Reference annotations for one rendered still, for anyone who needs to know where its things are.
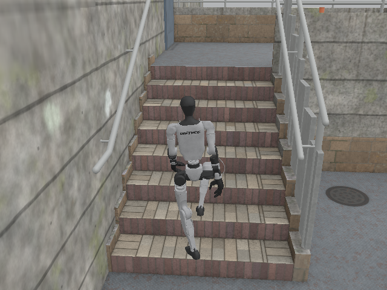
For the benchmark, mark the stairs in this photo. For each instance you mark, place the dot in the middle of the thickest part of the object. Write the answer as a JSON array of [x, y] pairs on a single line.
[[243, 233]]

